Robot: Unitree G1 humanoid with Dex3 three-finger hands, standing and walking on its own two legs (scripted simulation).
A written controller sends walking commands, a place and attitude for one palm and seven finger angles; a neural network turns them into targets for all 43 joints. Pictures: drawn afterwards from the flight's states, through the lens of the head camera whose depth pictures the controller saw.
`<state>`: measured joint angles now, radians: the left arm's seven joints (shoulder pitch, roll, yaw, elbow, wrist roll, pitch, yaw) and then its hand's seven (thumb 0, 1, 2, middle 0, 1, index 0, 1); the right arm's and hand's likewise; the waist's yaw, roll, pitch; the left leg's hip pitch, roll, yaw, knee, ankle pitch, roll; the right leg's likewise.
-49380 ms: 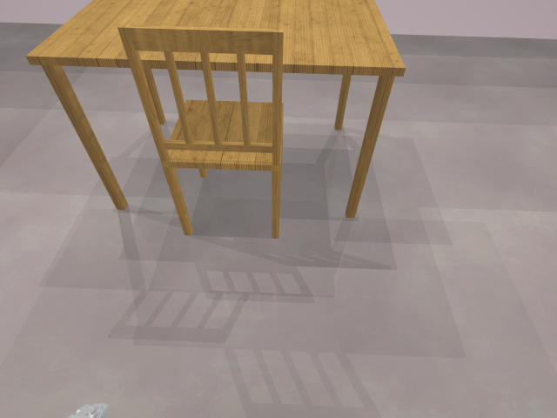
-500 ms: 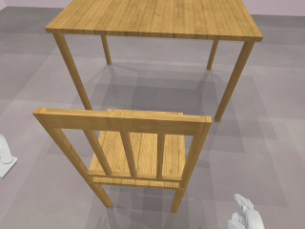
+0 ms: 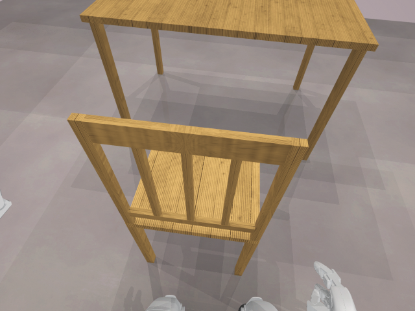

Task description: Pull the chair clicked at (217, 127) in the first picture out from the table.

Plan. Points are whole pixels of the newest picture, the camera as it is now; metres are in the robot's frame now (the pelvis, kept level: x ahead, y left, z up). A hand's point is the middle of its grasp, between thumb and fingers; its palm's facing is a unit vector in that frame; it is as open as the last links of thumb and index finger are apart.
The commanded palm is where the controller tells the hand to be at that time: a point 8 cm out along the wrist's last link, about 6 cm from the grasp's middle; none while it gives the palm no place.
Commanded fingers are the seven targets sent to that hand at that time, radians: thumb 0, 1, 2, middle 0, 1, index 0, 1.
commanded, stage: step back with the hand held close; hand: left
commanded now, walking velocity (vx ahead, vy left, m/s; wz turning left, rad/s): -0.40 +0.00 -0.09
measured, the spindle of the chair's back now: (189, 190) +0.39 +0.07 -0.06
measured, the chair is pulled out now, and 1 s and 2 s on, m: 0.59 0.59 0.59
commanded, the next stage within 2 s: stop stepping back and stand still in 1.26 s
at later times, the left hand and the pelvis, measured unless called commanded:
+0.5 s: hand (16, 188) +0.22 +0.26 +0.20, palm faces +0.47 -0.71 -0.52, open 7.4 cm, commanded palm +0.15 +0.30 +0.20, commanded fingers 0.00 0.90 0.90 -0.20 -0.30 -0.20 -0.30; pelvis +0.01 +0.00 +0.00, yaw -1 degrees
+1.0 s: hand (0, 188) +0.22 +0.27 +0.21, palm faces +0.40 -0.75 -0.52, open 7.4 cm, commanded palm +0.15 +0.31 +0.20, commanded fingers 0.00 0.90 0.90 -0.20 -0.30 -0.20 -0.30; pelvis -0.01 +0.01 +0.01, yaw -3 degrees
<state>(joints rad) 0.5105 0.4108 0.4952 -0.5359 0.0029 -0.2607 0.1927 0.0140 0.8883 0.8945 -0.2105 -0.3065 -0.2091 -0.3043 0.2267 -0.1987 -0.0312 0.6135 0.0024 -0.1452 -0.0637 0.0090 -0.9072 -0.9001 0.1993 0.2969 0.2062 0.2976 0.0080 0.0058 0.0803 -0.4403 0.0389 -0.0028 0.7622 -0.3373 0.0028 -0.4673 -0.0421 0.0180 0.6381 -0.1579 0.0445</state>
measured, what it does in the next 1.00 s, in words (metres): lifts its right foot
